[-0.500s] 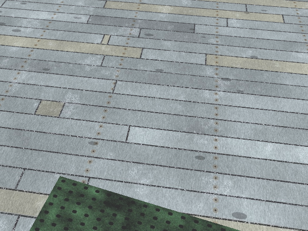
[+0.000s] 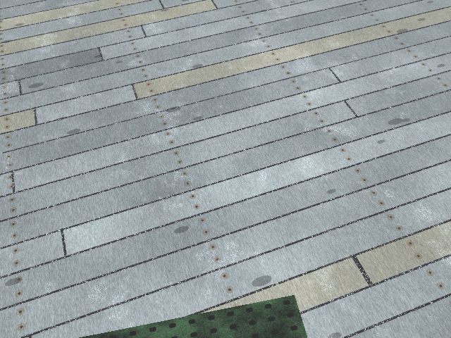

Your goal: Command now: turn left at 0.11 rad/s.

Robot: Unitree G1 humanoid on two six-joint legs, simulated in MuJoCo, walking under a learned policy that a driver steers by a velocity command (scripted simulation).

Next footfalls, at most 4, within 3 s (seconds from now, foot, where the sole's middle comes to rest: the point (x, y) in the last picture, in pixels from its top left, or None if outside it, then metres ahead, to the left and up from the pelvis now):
0.40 left None -0.01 0.11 -0.77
1.00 right None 0.07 -0.03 -0.77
1.38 left None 0.08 0.19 -0.77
1.82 right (259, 337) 0.45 -0.08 -0.77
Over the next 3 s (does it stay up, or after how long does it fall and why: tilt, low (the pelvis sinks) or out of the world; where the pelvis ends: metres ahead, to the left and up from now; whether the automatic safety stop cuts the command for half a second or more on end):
stays up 1.24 0.36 0.00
